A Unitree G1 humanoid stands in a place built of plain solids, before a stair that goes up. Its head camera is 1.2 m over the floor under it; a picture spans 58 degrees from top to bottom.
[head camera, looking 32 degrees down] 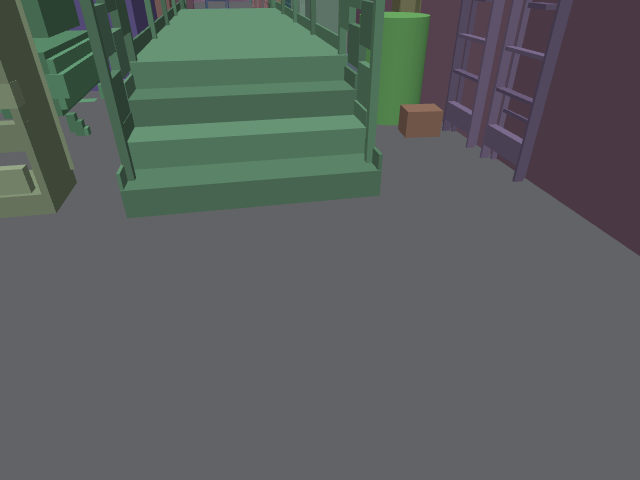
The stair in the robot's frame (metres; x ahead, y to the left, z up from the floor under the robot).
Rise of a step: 0.17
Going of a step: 0.30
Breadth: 1.50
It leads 11 degrees to the left of straight ahead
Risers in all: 4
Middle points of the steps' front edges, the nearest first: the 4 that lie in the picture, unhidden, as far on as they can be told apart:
2.30 0.36 0.17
2.59 0.42 0.34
2.89 0.48 0.51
3.18 0.54 0.68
